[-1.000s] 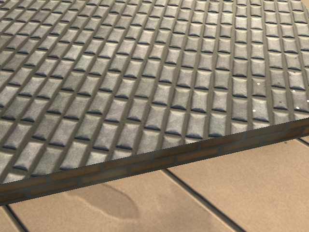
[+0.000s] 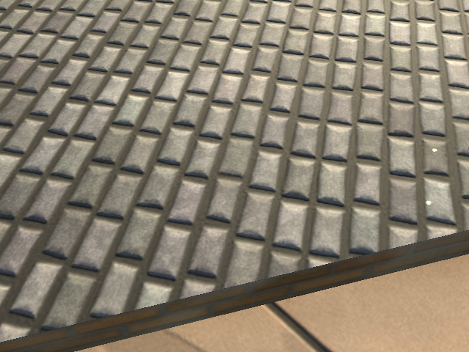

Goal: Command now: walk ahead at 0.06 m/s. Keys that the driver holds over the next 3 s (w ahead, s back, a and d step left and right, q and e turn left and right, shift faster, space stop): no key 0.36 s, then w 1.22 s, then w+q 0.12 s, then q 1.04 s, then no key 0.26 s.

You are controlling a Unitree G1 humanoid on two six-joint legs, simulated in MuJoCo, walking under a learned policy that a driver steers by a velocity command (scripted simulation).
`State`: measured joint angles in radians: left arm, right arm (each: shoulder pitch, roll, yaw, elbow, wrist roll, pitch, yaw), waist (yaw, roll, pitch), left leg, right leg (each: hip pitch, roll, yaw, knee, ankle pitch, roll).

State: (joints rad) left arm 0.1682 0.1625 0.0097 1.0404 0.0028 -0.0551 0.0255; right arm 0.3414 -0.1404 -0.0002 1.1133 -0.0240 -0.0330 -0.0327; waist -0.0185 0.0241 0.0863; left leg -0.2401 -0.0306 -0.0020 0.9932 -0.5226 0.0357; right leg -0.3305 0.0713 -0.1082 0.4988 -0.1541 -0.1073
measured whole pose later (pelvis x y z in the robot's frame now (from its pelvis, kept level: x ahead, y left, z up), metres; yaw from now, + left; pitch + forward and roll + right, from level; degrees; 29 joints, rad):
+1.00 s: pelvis +0.25 -0.02 +0.01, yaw -1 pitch +1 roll +0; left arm 0.46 0.13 0.02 1.09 0.02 -0.10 0.01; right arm 0.10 -0.18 -0.05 0.98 -0.03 -0.05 0.02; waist 0.03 0.03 0.03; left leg -0.59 0.05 0.08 0.87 -0.18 0.05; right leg 0.04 0.06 -0.08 0.23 -0.28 -0.08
